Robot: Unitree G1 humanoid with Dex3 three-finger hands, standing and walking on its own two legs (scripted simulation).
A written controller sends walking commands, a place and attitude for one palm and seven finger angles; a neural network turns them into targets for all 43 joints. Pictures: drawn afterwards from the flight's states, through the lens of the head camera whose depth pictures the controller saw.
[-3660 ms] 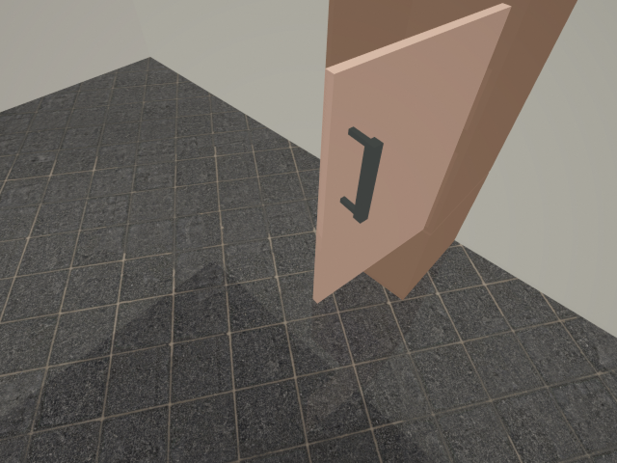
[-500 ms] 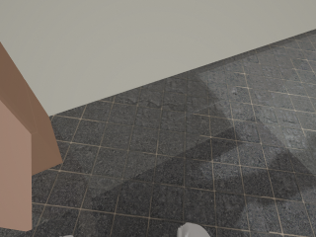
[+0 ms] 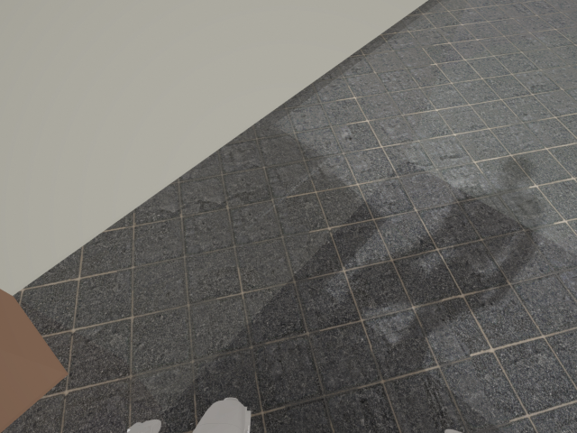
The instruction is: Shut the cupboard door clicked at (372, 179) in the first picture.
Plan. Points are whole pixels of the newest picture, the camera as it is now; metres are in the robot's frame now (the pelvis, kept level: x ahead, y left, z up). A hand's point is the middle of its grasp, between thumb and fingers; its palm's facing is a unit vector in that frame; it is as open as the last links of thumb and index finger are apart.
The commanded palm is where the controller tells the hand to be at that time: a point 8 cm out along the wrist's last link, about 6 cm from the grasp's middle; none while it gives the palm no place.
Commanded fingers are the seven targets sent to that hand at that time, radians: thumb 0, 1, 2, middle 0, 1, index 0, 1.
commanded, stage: walk around to get in front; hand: left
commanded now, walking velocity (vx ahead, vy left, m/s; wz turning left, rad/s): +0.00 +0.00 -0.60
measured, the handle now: out of the picture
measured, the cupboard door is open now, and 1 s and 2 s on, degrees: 81 81 81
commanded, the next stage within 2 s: none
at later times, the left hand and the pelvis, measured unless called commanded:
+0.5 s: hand (155, 404) +0.17 +0.23 -0.17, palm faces -0.28 -0.94 -0.20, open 7.4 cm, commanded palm none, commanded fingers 0.00 0.90 0.90 -0.20 -0.30 -0.20 -0.30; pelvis +0.02 +0.05 +0.00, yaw -19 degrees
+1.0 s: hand (223, 391) +0.19 +0.12 -0.16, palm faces -0.51 -0.84 -0.20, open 7.4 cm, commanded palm none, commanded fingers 0.00 0.90 0.90 -0.20 -0.30 -0.20 -0.30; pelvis +0.07 -0.03 +0.01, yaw -35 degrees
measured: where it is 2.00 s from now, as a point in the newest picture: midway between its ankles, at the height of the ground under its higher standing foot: (385, 351)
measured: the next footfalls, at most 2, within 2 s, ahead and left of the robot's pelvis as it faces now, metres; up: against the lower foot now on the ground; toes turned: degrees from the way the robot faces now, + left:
left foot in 0.14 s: +0.07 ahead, +0.14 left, +0.00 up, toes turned -3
right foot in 0.66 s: +0.02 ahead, -0.09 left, +0.00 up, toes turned -31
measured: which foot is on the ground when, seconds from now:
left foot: up 0.00-0.12, down 0.14-0.66, up 0.68-1.00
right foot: down 0.00-0.14, up 0.16-0.64, down 0.66-1.00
